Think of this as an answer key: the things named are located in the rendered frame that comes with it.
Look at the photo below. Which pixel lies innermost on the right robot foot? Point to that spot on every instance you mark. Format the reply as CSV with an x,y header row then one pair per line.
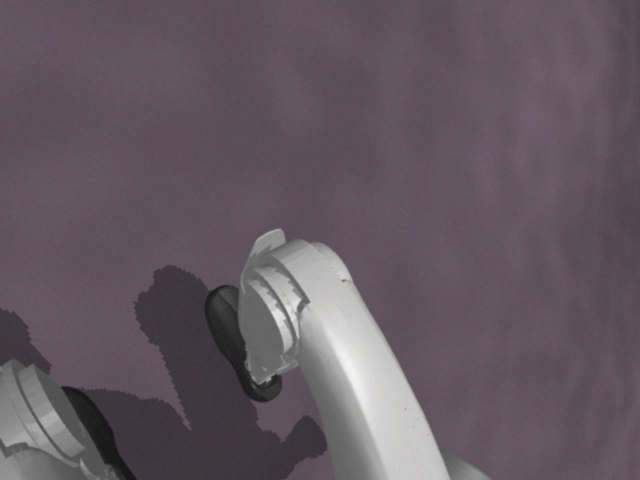
x,y
221,311

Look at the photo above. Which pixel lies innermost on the right robot hand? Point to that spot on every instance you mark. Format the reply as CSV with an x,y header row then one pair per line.
x,y
459,469

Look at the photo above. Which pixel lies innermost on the left robot foot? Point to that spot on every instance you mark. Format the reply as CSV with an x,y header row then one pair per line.
x,y
99,430

